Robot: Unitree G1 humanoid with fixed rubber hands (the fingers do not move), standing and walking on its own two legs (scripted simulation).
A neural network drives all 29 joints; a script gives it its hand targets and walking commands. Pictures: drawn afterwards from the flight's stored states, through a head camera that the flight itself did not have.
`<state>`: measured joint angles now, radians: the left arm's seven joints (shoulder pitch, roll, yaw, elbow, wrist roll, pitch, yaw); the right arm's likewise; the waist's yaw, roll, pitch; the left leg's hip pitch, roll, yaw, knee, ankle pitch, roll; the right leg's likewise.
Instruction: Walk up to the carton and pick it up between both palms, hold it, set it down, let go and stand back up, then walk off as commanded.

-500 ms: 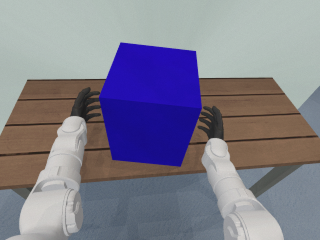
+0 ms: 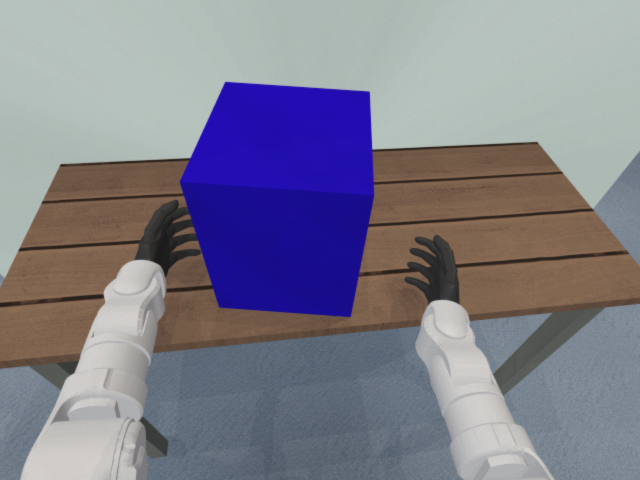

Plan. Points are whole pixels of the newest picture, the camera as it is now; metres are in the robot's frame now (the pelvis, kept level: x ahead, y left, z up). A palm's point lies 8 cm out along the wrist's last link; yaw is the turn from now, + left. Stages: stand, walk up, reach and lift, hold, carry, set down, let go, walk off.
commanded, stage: set down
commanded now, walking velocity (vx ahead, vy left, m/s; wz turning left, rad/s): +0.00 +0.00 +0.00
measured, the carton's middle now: (290, 204) +0.46 +0.01 +0.08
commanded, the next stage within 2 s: none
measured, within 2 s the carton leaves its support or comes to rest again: neither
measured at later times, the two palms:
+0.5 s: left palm (93, 346) +0.27 +0.24 +0.07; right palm (476, 360) +0.22 -0.18 +0.06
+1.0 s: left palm (70, 417) +0.21 +0.25 +0.04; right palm (484, 405) +0.17 -0.18 +0.05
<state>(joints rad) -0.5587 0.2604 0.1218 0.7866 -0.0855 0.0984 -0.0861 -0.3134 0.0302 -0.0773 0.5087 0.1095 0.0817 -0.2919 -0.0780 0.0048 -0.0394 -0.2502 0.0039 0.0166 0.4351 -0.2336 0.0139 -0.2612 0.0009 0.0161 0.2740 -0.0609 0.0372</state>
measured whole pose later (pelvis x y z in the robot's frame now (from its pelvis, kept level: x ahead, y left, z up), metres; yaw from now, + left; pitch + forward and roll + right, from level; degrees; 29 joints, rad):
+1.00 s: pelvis +0.02 +0.01 +0.00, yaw +0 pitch -4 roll -2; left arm 0.36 0.28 0.12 -0.20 -0.12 0.31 -0.10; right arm 0.53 0.03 0.00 -0.42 0.17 0.35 -0.25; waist -0.01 0.02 0.04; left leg -0.08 0.00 0.02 0.44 -0.28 0.01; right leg -0.10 0.00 0.02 0.27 -0.11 0.04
